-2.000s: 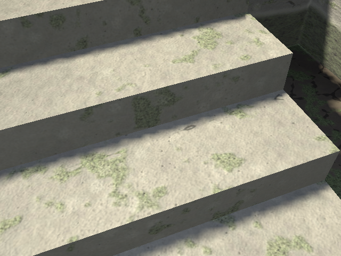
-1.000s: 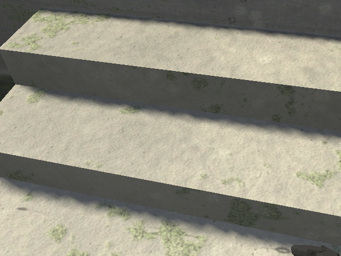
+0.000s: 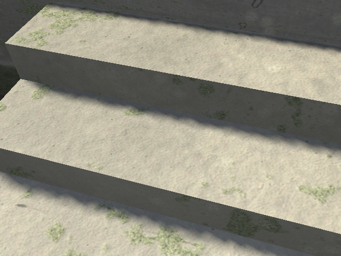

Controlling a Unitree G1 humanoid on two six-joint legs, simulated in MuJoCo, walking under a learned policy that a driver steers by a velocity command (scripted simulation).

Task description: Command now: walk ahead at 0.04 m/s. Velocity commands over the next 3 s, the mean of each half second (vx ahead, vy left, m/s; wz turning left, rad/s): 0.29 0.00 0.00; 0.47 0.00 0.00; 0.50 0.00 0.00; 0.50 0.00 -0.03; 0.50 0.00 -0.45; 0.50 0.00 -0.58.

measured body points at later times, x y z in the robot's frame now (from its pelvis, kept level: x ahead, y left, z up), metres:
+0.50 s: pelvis +0.11 +0.02 -0.01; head +0.12 +0.03 +0.44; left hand +0.29 +0.17 -0.12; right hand -0.06 -0.15 -0.14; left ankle -0.01 +0.13 -0.74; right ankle +0.17 -0.13 -0.38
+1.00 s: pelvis +0.37 -0.03 +0.17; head +0.35 -0.05 +0.62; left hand +0.26 +0.15 +0.02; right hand +0.56 -0.19 +0.06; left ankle +0.48 +0.13 -0.30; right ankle +0.31 -0.11 -0.57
